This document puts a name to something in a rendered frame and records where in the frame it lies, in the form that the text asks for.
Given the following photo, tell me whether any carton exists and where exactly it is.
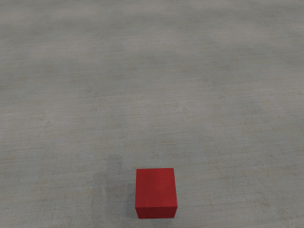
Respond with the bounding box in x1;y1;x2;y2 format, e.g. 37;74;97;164
135;168;178;219

